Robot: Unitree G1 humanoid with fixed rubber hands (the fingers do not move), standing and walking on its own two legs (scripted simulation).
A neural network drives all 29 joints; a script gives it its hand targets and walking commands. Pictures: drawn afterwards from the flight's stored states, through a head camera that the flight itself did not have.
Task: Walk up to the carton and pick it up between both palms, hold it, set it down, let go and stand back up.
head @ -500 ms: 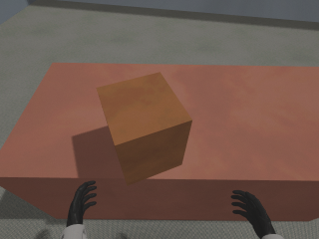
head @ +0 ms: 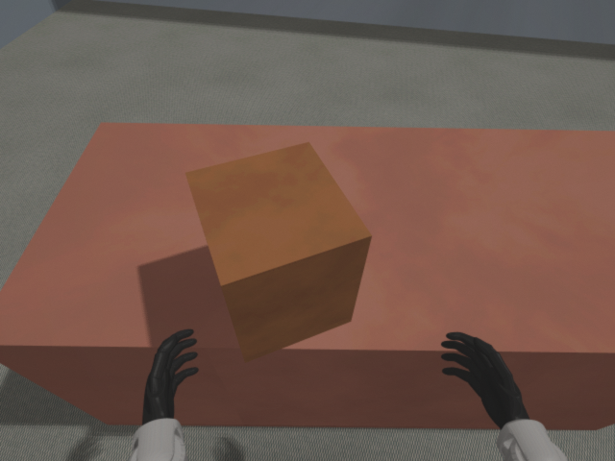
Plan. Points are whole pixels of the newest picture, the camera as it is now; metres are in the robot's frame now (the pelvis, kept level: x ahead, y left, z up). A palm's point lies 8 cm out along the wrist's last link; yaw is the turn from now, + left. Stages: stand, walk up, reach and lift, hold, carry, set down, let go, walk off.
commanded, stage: reach and lift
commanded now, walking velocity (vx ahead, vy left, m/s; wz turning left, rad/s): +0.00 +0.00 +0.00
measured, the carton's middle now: (276, 254) +0.44 +0.06 -0.03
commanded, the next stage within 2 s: none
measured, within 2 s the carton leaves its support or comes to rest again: neither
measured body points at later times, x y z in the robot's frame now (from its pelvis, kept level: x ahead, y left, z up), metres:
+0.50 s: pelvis +0.02 +0.01 +0.00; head +0.06 +0.01 +0.45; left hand +0.27 +0.20 +0.00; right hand +0.31 -0.22 +0.00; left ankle +0.06 +0.17 -0.72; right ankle +0.02 -0.07 -0.72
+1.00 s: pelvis +0.01 +0.01 +0.01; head +0.07 +0.03 +0.46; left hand +0.30 +0.22 +0.03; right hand +0.38 -0.19 +0.04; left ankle +0.06 +0.17 -0.72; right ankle +0.02 -0.07 -0.72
